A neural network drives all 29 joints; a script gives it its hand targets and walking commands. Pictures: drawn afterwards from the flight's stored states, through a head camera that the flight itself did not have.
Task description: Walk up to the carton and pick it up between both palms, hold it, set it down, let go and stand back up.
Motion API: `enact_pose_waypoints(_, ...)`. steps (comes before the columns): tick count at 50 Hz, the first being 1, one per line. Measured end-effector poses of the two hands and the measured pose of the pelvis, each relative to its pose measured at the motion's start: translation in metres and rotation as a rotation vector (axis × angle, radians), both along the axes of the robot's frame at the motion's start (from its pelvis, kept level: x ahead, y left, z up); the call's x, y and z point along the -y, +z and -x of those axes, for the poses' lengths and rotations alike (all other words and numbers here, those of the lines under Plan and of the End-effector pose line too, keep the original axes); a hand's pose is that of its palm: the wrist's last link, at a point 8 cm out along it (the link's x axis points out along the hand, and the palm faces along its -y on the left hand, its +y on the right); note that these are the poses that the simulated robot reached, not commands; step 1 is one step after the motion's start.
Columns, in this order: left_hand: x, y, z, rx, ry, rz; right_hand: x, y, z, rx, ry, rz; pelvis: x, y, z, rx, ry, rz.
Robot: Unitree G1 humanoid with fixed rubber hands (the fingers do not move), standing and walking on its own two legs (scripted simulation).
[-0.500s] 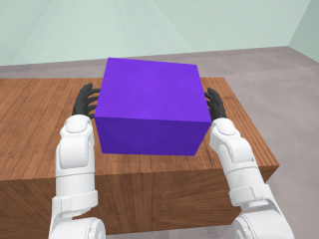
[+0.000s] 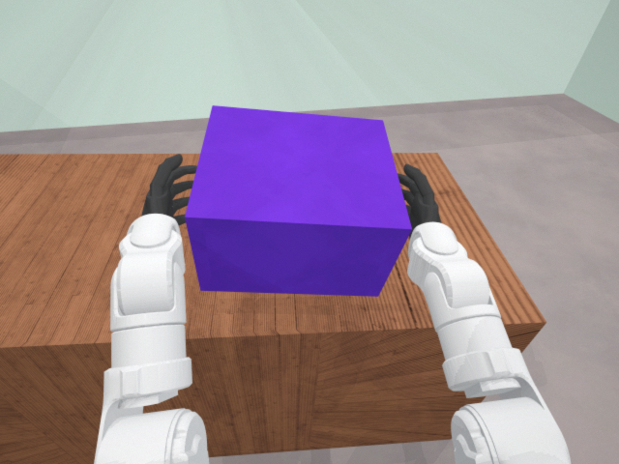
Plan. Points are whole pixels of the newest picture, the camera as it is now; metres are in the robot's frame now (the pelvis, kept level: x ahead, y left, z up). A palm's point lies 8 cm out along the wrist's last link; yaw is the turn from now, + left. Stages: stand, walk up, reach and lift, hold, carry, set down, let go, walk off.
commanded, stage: hold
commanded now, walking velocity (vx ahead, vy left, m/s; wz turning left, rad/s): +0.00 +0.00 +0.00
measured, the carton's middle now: (295, 201) +0.40 +0.01 +0.17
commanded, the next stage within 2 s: none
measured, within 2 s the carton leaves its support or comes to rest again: neither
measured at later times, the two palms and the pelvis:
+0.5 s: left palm (170, 220) +0.37 +0.17 +0.18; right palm (422, 226) +0.37 -0.15 +0.16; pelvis +0.00 +0.00 +0.00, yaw +0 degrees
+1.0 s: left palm (175, 219) +0.37 +0.16 +0.17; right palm (421, 227) +0.37 -0.16 +0.15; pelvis +0.00 +0.01 +0.00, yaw +0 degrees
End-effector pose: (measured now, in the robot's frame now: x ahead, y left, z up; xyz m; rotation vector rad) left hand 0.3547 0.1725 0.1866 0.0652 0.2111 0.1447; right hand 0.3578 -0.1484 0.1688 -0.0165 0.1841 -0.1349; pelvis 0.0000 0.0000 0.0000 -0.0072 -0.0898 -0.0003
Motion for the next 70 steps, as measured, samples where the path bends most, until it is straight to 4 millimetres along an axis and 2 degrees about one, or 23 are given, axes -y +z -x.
enact_pose_waypoints(15,0.004,-0.014,-0.004,-0.021,-0.004,-0.004,0.004,-0.013,-0.003,-0.018,-0.001,0.022,0.0,0.0,0.001,-0.024,-0.003,0.001)
enact_pose_waypoints(26,0.005,-0.01,-0.011,-0.008,-0.011,-0.01,0.005,-0.01,-0.009,-0.003,-0.003,0.033,-0.001,0.0,-0.001,-0.036,-0.004,0.0)
enact_pose_waypoints(34,0.002,-0.008,-0.009,0.009,-0.002,-0.015,0.002,-0.008,-0.01,0.015,0.006,0.036,-0.002,0.0,-0.003,-0.036,-0.003,0.001)
enact_pose_waypoints(45,0.004,-0.014,-0.012,-0.02,-0.012,-0.023,0.005,-0.014,-0.012,-0.012,0.006,0.04,-0.005,0.0,0.001,-0.039,0.0,0.004)
enact_pose_waypoints(56,0.01,-0.017,-0.025,-0.022,-0.02,-0.012,0.011,-0.019,-0.022,-0.016,0.006,0.073,-0.006,0.0,0.003,-0.069,-0.015,0.0)
enact_pose_waypoints(70,0.001,-0.028,-0.031,-0.022,-0.01,-0.016,0.003,-0.027,-0.031,-0.018,0.035,0.101,-0.007,0.0,0.0,-0.125,-0.016,0.001)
